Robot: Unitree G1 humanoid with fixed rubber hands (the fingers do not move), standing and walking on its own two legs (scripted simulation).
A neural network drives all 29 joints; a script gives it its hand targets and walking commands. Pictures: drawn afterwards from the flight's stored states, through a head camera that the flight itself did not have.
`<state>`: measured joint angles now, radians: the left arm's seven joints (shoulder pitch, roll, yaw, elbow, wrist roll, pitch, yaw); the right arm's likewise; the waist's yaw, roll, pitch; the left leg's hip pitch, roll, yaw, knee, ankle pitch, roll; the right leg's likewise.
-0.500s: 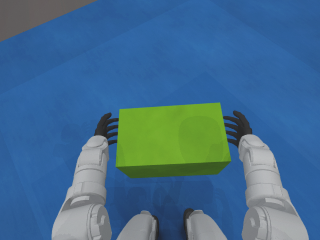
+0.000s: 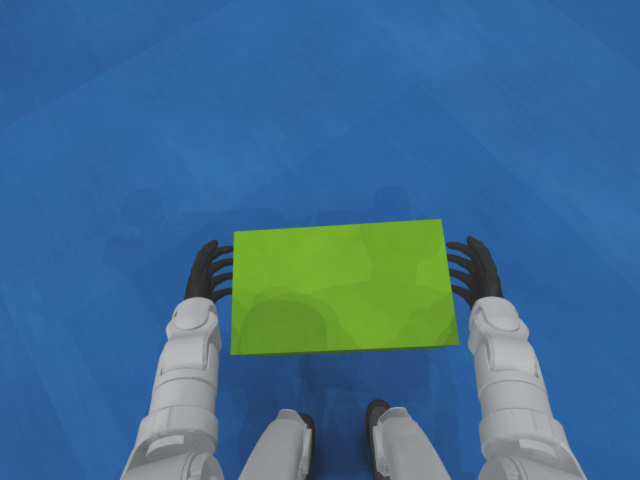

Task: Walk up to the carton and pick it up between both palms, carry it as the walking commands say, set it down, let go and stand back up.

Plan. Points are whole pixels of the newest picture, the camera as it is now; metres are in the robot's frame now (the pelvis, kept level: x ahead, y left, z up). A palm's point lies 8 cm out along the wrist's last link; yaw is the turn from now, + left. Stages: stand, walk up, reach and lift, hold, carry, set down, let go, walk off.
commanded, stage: set down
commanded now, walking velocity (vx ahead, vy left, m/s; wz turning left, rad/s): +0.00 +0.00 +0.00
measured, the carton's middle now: (340, 295) +0.35 +0.00 -0.18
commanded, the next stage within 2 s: none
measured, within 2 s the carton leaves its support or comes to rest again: neither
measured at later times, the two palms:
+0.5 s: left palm (234, 295) +0.35 +0.17 -0.19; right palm (465, 302) +0.35 -0.19 -0.20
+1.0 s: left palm (251, 297) +0.37 +0.17 -0.30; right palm (447, 299) +0.37 -0.20 -0.30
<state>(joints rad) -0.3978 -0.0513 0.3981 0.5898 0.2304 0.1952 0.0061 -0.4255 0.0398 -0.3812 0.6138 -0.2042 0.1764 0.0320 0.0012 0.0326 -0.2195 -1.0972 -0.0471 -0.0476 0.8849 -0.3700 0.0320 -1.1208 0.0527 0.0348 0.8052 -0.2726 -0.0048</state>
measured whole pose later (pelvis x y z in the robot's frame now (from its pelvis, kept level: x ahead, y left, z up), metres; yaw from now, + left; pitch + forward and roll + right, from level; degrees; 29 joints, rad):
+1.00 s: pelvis -0.10 -0.01 -0.18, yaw +1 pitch +37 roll -1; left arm -0.99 0.06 0.40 0.60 0.13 0.31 0.15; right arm -1.00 -0.13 -0.38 0.61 -0.14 0.35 -0.09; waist 0.00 0.03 0.12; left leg -1.81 -0.07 -0.02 1.66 -0.51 0.01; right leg -1.85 0.06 0.02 1.59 -0.40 0.01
